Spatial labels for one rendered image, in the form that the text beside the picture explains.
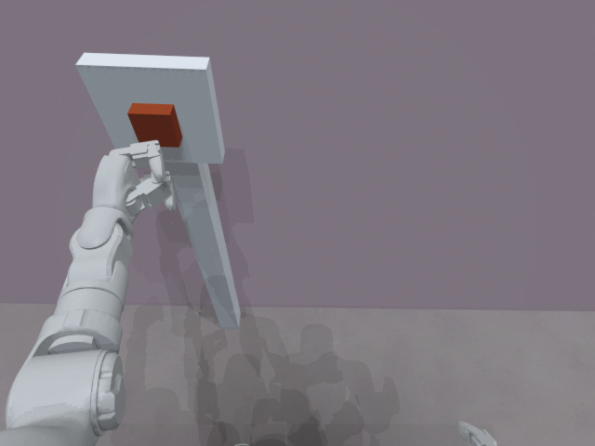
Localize button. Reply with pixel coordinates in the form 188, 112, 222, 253
127, 103, 182, 148

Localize panel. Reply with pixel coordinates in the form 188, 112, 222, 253
75, 53, 241, 330

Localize robot left upper arm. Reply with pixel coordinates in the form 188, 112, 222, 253
0, 349, 126, 446

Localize right robot hand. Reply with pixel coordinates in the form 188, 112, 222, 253
456, 421, 496, 446

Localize left robot hand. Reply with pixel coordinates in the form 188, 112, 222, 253
92, 140, 176, 224

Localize left robot forearm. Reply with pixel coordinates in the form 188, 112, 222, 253
6, 207, 134, 429

